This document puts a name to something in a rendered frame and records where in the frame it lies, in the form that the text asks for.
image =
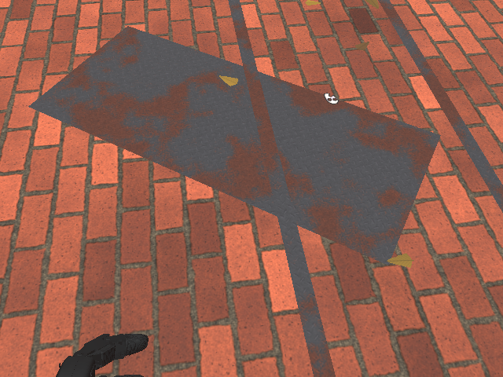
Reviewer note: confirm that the left robot hand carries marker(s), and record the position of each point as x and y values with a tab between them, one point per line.
100	351

